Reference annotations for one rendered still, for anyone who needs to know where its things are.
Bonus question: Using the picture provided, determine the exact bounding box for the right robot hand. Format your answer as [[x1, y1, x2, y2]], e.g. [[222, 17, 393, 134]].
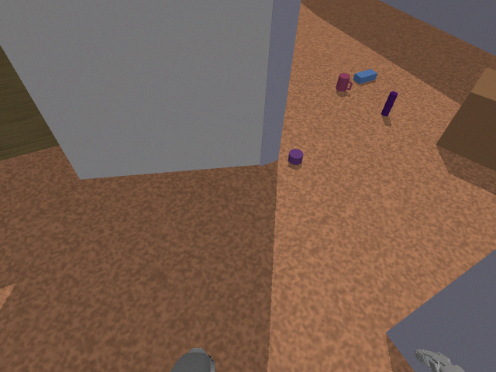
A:
[[415, 349, 465, 372]]

